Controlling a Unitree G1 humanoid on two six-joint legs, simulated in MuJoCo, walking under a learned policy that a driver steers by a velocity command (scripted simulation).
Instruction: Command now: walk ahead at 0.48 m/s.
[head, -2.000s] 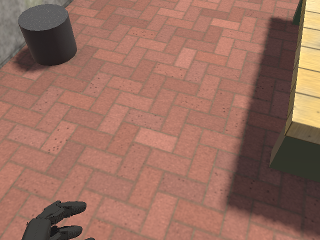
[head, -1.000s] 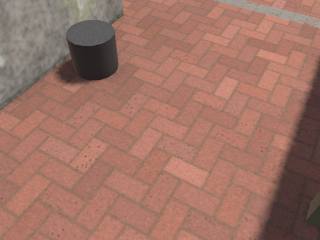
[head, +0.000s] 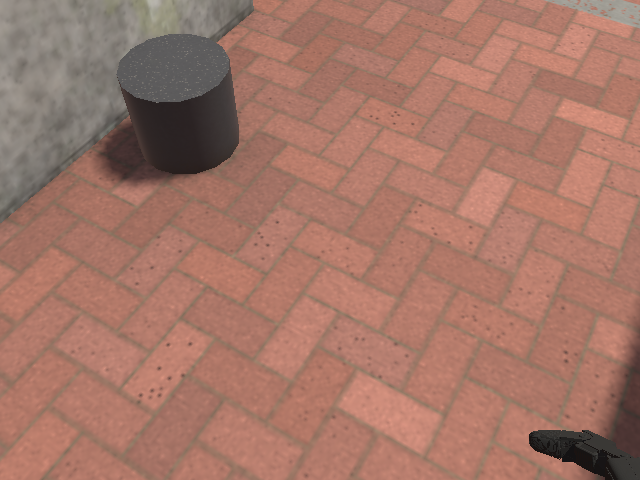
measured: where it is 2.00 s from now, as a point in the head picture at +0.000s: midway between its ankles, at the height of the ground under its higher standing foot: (471, 443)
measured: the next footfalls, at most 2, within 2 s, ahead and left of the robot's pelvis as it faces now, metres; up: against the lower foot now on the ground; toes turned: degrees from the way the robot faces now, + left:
right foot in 0.42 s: +0.33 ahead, -0.11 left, +0.00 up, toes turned -4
left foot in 0.86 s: +0.34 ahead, +0.12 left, +0.00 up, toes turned -22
